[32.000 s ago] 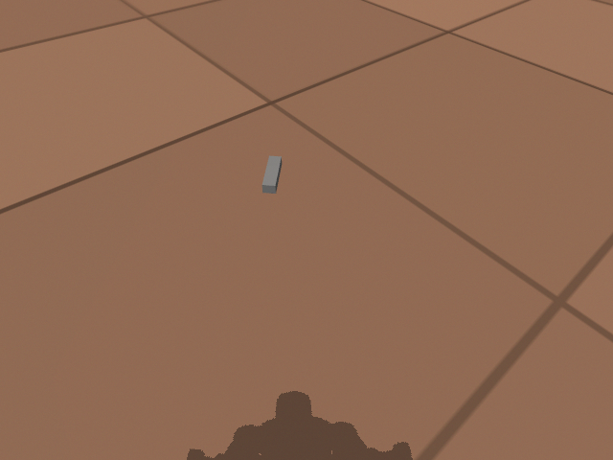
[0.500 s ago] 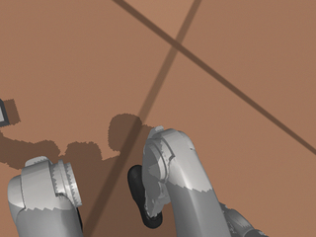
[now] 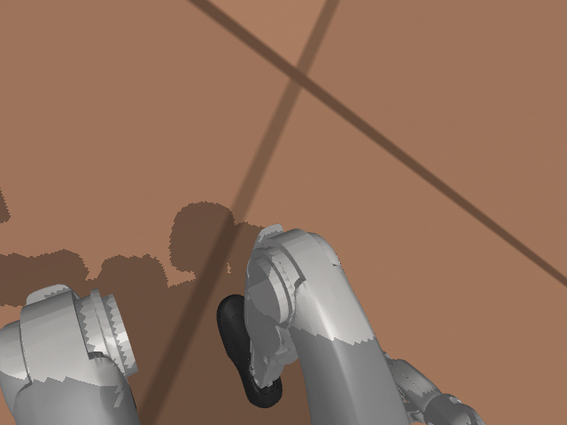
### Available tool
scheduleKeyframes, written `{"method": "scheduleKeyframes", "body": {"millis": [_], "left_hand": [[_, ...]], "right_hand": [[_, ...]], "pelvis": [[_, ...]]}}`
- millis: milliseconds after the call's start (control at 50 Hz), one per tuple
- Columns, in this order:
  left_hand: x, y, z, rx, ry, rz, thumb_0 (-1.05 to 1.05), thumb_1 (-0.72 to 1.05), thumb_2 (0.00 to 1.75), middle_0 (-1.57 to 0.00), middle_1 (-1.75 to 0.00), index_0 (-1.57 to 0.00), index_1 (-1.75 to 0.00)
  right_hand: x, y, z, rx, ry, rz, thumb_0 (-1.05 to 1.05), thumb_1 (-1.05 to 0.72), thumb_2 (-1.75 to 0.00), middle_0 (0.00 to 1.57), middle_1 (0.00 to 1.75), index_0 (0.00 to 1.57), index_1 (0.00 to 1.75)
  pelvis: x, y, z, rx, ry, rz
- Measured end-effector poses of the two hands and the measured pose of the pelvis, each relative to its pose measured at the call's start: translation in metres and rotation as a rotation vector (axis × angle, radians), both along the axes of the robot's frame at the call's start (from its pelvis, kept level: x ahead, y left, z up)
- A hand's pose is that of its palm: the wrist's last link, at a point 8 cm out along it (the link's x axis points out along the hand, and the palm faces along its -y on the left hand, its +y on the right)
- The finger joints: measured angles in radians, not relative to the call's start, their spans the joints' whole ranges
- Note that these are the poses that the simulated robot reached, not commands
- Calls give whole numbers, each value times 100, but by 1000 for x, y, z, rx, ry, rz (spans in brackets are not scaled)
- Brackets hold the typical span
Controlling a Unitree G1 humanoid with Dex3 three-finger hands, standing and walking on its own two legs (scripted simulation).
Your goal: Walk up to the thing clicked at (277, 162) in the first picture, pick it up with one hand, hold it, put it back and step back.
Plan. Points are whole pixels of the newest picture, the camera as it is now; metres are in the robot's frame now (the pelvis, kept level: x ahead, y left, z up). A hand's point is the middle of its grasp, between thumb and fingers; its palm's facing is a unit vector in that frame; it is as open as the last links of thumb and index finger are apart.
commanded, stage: rest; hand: left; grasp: from above
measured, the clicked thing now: out of the picture +0.41 +0.37 -0.27
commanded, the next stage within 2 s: open in 0.04 s
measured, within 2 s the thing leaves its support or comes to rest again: neither
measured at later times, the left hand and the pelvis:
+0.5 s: hand out of the picture +0.41 +0.35 -0.24, palm faces -0.43 -0.16 -0.89, open 11.1 cm; pelvis +0.00 +0.00 +0.00, yaw -1 degrees
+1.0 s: hand out of the picture +0.41 +0.36 -0.24, palm faces -0.46 -0.17 -0.87, open 13.9 cm; pelvis +0.00 +0.00 +0.00, yaw -1 degrees
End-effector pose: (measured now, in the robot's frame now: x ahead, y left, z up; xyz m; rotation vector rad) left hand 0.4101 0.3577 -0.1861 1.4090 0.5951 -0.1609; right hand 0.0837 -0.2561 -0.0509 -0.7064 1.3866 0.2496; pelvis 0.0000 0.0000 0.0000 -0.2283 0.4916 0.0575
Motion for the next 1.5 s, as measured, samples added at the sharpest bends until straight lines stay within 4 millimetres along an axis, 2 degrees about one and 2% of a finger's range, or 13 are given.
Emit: {"method": "scheduleKeyframes", "body": {"millis": [220,340,660,820,960,1200,1280,1360,1500], "left_hand": [[1,0,0,-2,5,-4,-3,7,45,-73,-55,-78,-52],[-1,0,-2,-2,13,-14,-2,7,51,-66,-60,-69,-57],[6,1,-1,8,-14,-5,0,-26,80,-32,-82,-32,-81],[0,4,-1,7,16,5,0,-40,92,-19,-94,-19,-93],[2,3,0,0,15,-10,0,-48,98,-12,-100,-12,-100],[5,0,1,-4,-21,-20,0,-49,99,-8,-103,-9,-102],[11,4,11,15,-75,-13,0,-49,99,-9,-102,-10,-101],[16,12,31,45,-122,8,0,-50,98,-9,-102,-10,-100],[15,29,97,112,-143,45,0,-51,99,-9,-101,-9,-100]], "right_hand": [[-7,1,5,-1,17,12,0,-91,-90,20,30,20,30],[-11,1,7,0,26,18,0,-90,-90,20,30,20,30],[-2,5,11,17,-5,48,0,-90,-90,20,30,20,30],[-5,3,9,26,15,40,0,-90,-90,20,30,20,30],[-9,0,9,22,26,34,0,-90,-90,20,30,20,30],[-11,1,12,11,24,33,0,-90,-90,20,30,20,30],[-7,2,12,18,11,33,0,-90,-90,20,30,20,30],[-1,3,9,37,-14,11,0,-91,-90,20,30,20,30],[13,5,0,104,-56,-99,0,-91,-90,20,30,20,30]], "pelvis": [[-1,0,2,-6,-8,-3],[-2,0,2,-8,-16,-6],[-3,2,2,-17,-21,-6],[-3,0,4,-10,-15,-3],[-4,-1,4,-8,-21,-6],[-4,0,4,-13,-21,-11],[-3,0,4,-13,-12,-10],[-1,0,5,-10,10,-4],[1,0,19,11,70,21]]}}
